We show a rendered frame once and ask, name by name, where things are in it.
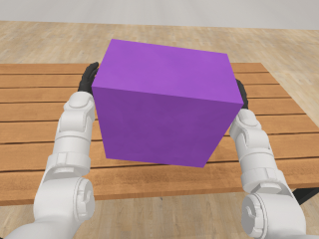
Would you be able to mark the carton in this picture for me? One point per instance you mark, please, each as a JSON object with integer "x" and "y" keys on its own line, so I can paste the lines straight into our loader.
{"x": 164, "y": 104}

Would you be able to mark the table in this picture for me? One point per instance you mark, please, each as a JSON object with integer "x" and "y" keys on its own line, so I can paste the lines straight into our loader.
{"x": 32, "y": 98}

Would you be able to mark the left robot hand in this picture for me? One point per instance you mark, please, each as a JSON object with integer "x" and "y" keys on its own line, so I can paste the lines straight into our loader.
{"x": 85, "y": 85}

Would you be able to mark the robot left forearm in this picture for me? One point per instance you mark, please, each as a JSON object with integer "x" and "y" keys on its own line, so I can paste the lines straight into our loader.
{"x": 70, "y": 156}

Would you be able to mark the robot left upper arm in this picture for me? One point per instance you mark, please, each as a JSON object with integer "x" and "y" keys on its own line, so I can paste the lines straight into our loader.
{"x": 61, "y": 206}

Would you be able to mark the right robot hand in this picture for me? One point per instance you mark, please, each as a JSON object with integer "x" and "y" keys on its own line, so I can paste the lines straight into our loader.
{"x": 243, "y": 95}

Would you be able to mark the robot right upper arm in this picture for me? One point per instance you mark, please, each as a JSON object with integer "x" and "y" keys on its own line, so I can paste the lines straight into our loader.
{"x": 273, "y": 216}

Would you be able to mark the robot right forearm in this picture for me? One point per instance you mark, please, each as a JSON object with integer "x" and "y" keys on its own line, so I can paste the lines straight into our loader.
{"x": 259, "y": 170}

